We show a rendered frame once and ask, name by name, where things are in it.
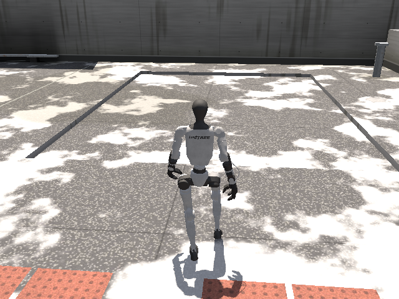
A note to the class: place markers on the robot left hand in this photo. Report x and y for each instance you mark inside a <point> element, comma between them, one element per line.
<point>176,170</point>

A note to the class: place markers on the robot left forearm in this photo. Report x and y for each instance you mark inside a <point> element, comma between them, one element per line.
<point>171,163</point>

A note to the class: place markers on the robot right hand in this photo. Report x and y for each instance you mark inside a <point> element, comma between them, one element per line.
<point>232,192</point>

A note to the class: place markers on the robot right thigh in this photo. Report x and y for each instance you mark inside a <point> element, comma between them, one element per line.
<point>214,180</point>

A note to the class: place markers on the robot right forearm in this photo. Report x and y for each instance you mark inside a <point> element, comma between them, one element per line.
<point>227,165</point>

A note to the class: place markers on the left robot upper arm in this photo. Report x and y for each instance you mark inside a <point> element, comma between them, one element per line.
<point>177,140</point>

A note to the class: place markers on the humanoid robot torso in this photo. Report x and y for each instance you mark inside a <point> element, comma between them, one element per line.
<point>199,150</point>

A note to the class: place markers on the right robot upper arm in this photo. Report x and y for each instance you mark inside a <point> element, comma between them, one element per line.
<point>222,144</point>

